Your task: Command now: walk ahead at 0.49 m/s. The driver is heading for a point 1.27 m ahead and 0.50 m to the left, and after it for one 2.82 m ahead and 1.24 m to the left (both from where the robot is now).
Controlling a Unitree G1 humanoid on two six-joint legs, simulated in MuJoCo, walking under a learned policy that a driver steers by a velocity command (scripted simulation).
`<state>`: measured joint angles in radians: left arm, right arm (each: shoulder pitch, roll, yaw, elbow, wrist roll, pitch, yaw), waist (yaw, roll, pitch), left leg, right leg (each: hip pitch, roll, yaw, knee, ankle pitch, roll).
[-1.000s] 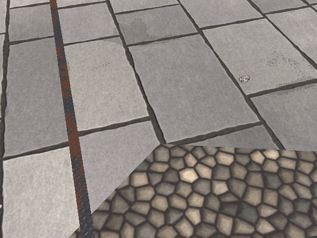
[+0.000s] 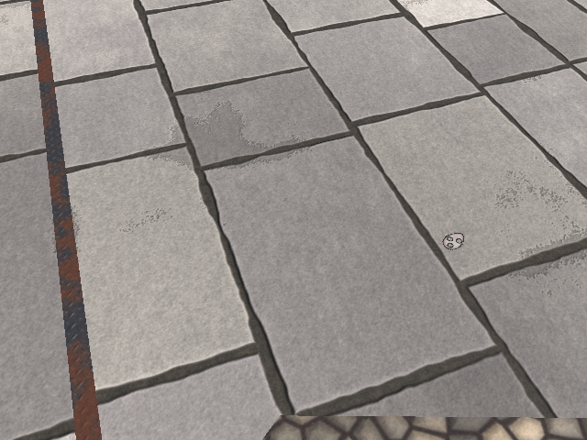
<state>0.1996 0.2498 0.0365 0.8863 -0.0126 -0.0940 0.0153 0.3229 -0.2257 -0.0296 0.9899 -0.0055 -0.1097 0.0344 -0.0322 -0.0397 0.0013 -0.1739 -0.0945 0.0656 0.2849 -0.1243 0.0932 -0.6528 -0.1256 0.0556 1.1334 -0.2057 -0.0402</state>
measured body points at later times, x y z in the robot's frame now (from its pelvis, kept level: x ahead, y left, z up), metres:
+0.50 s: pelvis +0.27 -0.08 +0.00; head +0.29 -0.09 +0.45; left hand +0.31 +0.19 -0.12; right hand +0.37 -0.34 -0.14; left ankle +0.26 +0.08 -0.65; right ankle +0.29 -0.17 -0.74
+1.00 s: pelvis +0.51 +0.04 -0.01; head +0.54 +0.06 +0.44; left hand +0.51 +0.34 -0.13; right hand +0.73 -0.16 -0.12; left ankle +0.54 +0.11 -0.74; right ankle +0.50 -0.14 -0.64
